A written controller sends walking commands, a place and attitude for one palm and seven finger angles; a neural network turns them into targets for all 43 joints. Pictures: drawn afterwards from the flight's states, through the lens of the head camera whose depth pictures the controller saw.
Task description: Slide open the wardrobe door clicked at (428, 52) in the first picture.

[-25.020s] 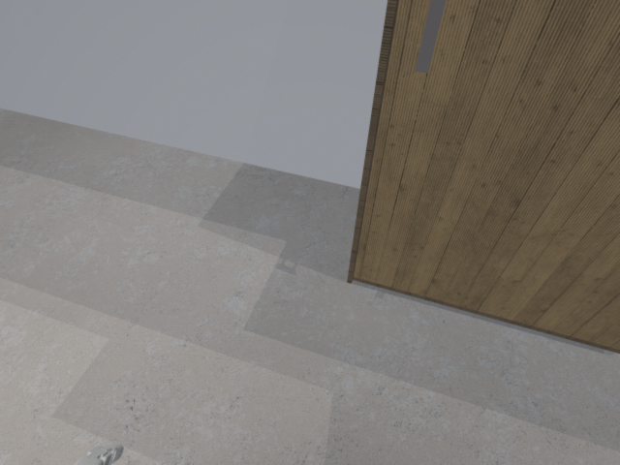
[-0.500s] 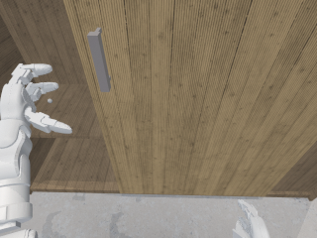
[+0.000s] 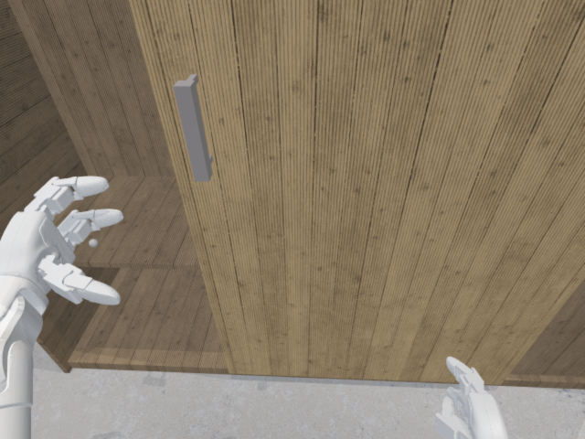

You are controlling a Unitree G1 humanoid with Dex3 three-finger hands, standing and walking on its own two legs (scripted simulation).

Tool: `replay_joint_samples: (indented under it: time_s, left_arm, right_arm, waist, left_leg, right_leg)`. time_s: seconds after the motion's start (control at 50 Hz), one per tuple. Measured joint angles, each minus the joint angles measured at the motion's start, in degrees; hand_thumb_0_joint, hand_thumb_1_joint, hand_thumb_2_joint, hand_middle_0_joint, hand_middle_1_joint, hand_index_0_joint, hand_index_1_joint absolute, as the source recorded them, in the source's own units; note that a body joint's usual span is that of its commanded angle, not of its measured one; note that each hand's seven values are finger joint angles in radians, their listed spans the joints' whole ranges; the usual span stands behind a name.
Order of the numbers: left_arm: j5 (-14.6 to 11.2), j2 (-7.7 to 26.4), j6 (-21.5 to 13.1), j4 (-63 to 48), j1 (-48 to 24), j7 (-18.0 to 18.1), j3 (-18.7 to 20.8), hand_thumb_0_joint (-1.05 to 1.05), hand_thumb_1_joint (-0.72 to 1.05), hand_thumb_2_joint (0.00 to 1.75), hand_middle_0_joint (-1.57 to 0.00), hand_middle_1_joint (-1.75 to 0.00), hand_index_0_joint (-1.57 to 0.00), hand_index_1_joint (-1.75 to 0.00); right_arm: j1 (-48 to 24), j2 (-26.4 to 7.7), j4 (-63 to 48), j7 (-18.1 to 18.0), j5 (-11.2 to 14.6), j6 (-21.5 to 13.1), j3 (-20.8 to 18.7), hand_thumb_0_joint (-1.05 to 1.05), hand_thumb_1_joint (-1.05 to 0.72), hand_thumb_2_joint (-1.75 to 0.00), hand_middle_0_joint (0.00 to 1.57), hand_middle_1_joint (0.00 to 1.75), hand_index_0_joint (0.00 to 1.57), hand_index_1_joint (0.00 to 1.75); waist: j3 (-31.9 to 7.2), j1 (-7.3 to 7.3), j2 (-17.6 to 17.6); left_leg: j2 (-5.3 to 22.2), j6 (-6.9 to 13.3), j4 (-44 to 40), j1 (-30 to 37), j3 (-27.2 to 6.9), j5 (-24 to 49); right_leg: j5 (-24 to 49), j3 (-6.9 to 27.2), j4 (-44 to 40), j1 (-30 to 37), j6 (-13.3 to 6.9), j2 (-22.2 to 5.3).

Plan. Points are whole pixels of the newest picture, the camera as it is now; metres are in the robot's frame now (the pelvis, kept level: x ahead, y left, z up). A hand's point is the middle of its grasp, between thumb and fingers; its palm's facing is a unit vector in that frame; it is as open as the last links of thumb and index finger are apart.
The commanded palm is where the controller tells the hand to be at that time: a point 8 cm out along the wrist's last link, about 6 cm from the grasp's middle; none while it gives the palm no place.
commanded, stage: draw the hand back to the body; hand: left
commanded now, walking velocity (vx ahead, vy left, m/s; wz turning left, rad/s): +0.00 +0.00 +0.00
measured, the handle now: (198, 128) +0.52 +0.23 +0.21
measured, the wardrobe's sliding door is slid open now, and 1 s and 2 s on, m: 0.59 0.59 0.59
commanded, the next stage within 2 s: step back with the hand held close in 1.06 s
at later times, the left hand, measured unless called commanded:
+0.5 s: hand (84, 270) +0.23 +0.28 +0.17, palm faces +0.46 -0.83 -0.32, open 10.6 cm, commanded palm +0.18 +0.31 +0.18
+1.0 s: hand (68, 293) +0.20 +0.28 +0.17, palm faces +0.47 -0.82 -0.33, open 7.5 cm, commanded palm +0.16 +0.32 +0.17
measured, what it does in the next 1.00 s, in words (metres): stands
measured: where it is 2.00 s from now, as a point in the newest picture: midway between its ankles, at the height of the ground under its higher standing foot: outside the picture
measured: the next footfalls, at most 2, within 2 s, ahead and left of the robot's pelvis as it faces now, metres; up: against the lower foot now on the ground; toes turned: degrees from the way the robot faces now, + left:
none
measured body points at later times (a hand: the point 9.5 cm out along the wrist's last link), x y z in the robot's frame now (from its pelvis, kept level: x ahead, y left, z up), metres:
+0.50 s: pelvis +0.02 +0.02 +0.01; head -0.01 +0.00 +0.45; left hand +0.20 +0.32 +0.19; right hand +0.19 -0.22 -0.08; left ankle +0.03 +0.11 -0.74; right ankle +0.00 -0.09 -0.74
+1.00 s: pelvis +0.02 +0.02 +0.01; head -0.02 +0.00 +0.45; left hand +0.17 +0.32 +0.18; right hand +0.21 -0.20 -0.07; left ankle +0.03 +0.11 -0.74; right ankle +0.00 -0.09 -0.74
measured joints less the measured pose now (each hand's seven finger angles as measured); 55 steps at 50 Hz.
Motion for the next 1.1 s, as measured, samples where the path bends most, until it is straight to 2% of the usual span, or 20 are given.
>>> replay_joint_samples:
  time_s: [0.02,0.06,0.12,0.18,0.26,0.38,0.54,0.78,0.9,1.1]
  left_arm:
    - [1.76,0.14,-1.48,-0.92,0.62,1.99,-0.78,-0.01,-0.5,0.22,-0.25,-1.12,-0.25,-1.12]
    - [5.43,0.03,-6.27,-2.87,2.67,8.46,-2.22,-0.01,-0.46,0.24,-0.25,-1.1,-0.25,-1.1]
    - [8.89,-1.37,-12.33,-6.17,7.19,15.76,-3.09,-0.01,-0.38,0.28,-0.24,-1.05,-0.24,-1.05]
    - [11.0,-2.83,-16.26,-8.95,11.23,19.6,-3.87,-0.01,-0.29,0.32,-0.24,-1.0,-0.24,-1.0]
    - [12.72,-3.93,-18.93,-10.86,14.91,22.07,-4.72,-0.01,-0.16,0.39,-0.24,-0.92,-0.24,-0.92]
    - [14.05,-4.33,-20.24,-12.54,18.25,23.4,-5.5,-0.01,0.05,0.49,-0.23,-0.8,-0.23,-0.8]
    - [14.44,-4.05,-20.31,-16.31,24.12,22.81,-6.02,0.0,0.33,0.63,-0.22,-0.63,-0.22,-0.63]
    - [14.84,-4.31,-19.03,-21.67,30.38,22.69,-6.8,0.01,0.75,0.83,-0.21,-0.39,-0.21,-0.39]
    - [14.85,-4.8,-18.67,-20.94,28.94,23.29,-6.63,0.01,0.85,0.87,-0.21,-0.33,-0.21,-0.33]
    - [14.65,-4.82,-19.11,-20.39,28.57,23.19,-6.88,0.02,0.89,0.9,-0.2,-0.3,-0.2,-0.3]
  right_arm:
    - [-0.35,0.16,0.17,0.26,-0.81,-0.34,-0.11,0.02,-0.9,-0.9,0.2,0.3,0.2,0.3]
    - [-1.21,0.44,0.46,1.15,-2.34,-1.05,-0.39,0.02,-0.9,-0.9,0.2,0.3,0.2,0.3]
    - [-1.63,0.88,0.61,2.26,-3.55,-0.93,-0.88,0.02,-0.9,-0.9,0.2,0.3,0.2,0.3]
    - [-0.86,1.27,1.37,2.69,-4.2,-0.04,-1.45,0.02,-0.9,-0.9,0.21,0.3,0.2,0.3]
    - [0.29,1.55,3.1,2.69,-4.63,1.39,-2.02,0.02,-0.9,-0.9,0.21,0.3,0.2,0.3]
    - [1.08,1.8,4.15,2.67,-5.03,2.77,-2.6,0.02,-0.9,-0.9,0.21,0.3,0.2,0.3]
    - [0.68,2.13,2.33,3.38,-5.31,3.9,-3.18,0.02,-0.9,-0.9,0.21,0.3,0.2,0.3]
    - [0.1,2.29,0.47,3.56,-5.57,4.73,-3.33,0.02,-0.9,-0.9,0.2,0.3,0.2,0.3]
    - [-0.23,2.59,0.88,3.3,-5.63,4.86,-2.89,0.02,-0.9,-0.9,0.2,0.3,0.2,0.3]
    - [0.12,3.02,1.4,3.26,-5.67,4.78,-2.66,0.02,-0.9,-0.9,0.21,0.3,0.2,0.3]
  waist:
    - [0.24,-0.04,0.11]
    - [1.05,-0.45,0.37]
    - [2.07,-0.66,0.44]
    - [2.61,-0.24,0.18]
    - [3.16,0.28,0.0]
    - [3.32,0.06,-0.01]
    - [2.63,-0.77,-0.16]
    - [1.99,0.24,-0.18]
    - [2.37,0.67,0.0]
    - [2.88,0.12,0.07]
  left_leg:
    - [0.1,-0.05,0.05,-0.02,-0.11,0.04]
    - [0.22,-0.13,-0.21,-0.17,-0.21,0.32]
    - [0.09,-0.02,-1.63,0.0,0.23,1.14]
    - [-0.2,0.2,-2.93,0.68,0.61,1.62]
    - [-0.52,0.43,-3.95,2.0,0.85,1.6]
    - [-1.03,0.79,-4.87,3.68,1.32,1.21]
    - [-1.27,1.1,-5.2,4.77,2.21,0.38]
    - [-1.58,1.38,-4.74,4.82,1.91,-0.08]
    - [-1.68,1.41,-4.84,4.92,1.51,0.33]
    - [-1.33,1.2,-5.26,5.37,1.58,0.96]
  right_leg:
    - [0.15,-0.1,-0.28,0.17,-0.02,0.13]
    - [0.7,-0.18,-1.03,0.23,-0.09,0.29]
    - [1.49,0.24,-2.02,0.05,0.0,0.22]
    - [1.8,0.61,-2.75,0.36,0.19,0.0]
    - [1.81,0.85,-3.65,1.58,0.48,-0.24]
    - [1.48,1.34,-4.27,2.98,0.96,-0.69]
    - [1.02,2.26,-4.56,3.76,1.46,-0.93]
    - [0.8,1.99,-4.72,4.25,1.84,-1.23]
    - [1.08,1.59,-4.85,4.52,1.79,-1.29]
    - [1.8,1.69,-5.41,4.95,1.52,-0.9]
